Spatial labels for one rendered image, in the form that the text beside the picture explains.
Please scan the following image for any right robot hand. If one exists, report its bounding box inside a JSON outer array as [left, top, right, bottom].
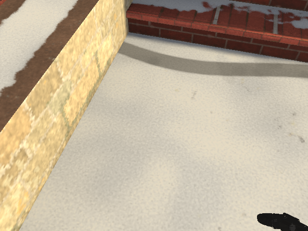
[[257, 213, 308, 231]]

